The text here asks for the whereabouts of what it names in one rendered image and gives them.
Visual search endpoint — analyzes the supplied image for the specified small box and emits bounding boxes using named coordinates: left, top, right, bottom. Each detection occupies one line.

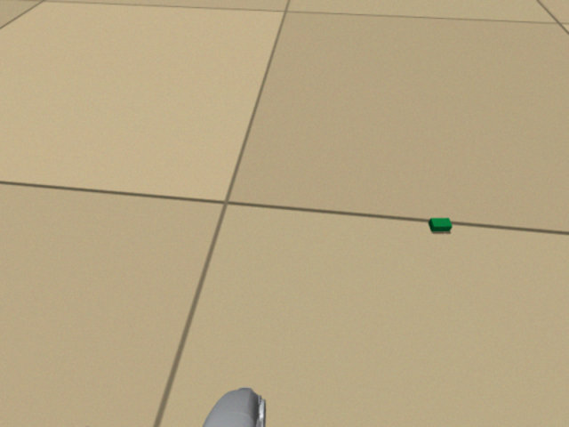
left=429, top=218, right=452, bottom=231

